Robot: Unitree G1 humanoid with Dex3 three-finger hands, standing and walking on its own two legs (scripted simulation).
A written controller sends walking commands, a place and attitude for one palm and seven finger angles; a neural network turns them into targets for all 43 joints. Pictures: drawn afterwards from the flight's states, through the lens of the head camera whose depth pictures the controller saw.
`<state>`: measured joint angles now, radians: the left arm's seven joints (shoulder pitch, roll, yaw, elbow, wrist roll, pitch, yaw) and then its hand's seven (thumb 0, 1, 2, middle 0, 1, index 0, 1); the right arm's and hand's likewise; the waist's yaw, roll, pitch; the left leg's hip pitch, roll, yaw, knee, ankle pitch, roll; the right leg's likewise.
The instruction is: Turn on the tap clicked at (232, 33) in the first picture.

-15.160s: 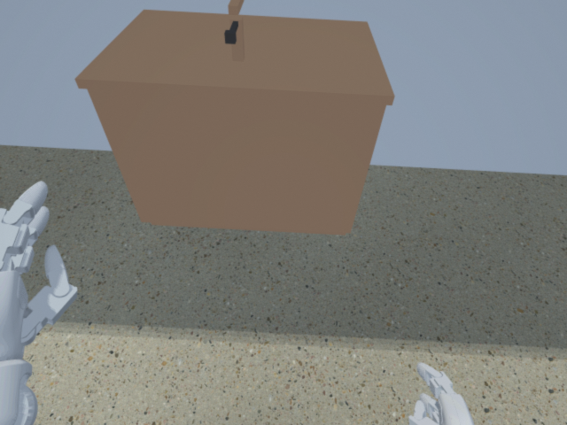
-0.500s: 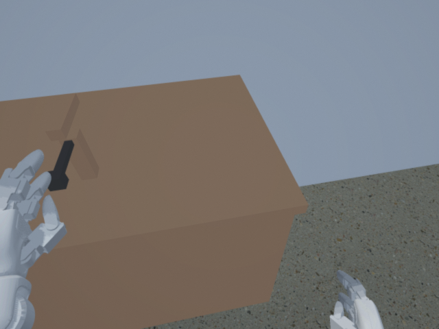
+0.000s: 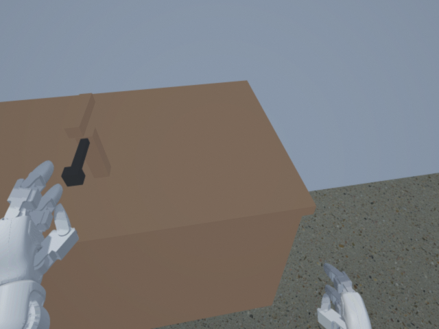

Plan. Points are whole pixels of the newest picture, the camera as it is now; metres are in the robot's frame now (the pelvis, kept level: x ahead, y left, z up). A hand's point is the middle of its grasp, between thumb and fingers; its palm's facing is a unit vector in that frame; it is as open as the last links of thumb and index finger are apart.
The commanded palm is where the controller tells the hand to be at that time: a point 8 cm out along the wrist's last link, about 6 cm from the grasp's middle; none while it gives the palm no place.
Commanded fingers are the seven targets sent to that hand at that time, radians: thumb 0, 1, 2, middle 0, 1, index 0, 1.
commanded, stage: turn the palm inward beside the body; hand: left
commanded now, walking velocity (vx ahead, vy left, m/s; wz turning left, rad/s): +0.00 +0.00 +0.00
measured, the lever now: (73, 176) +0.32 +0.33 +0.12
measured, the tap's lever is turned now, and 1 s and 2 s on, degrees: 0 0 0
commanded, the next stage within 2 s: reach beside the lever's end, fingers flat in 0.64 s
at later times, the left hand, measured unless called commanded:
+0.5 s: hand (74, 237) +0.18 +0.23 +0.16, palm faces +0.47 -0.87 -0.11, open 7.4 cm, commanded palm +0.13 +0.27 +0.18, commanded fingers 0.00 0.90 0.90 -0.20 -0.30 -0.20 -0.30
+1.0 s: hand (70, 231) +0.19 +0.25 +0.16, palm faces +0.51 -0.85 -0.11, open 7.4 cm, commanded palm +0.15 +0.28 +0.17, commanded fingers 0.00 0.90 0.90 -0.20 -0.30 -0.20 -0.30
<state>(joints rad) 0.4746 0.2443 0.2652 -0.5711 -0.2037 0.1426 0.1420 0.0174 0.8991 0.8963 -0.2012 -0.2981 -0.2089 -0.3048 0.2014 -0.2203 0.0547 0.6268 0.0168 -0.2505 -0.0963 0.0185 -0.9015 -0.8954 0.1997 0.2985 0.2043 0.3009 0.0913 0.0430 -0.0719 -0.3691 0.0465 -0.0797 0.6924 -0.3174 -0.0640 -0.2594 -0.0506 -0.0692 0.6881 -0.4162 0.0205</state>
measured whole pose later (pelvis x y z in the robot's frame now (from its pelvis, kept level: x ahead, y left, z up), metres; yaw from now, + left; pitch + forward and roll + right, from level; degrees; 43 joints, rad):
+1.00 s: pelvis +0.00 -0.01 +0.00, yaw +0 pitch -2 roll +0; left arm 0.43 0.24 0.32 -0.47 -0.25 0.16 0.14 0.02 0.90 0.90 -0.20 -0.30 -0.21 -0.30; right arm 0.19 -0.23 0.05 0.67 0.02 -0.26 -0.11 0.02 -0.90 -0.90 0.20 0.30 0.20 0.30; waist 0.09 0.05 -0.05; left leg -0.32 0.06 -0.09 0.65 -0.30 -0.08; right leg -0.21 -0.04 -0.08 0.65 -0.41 0.01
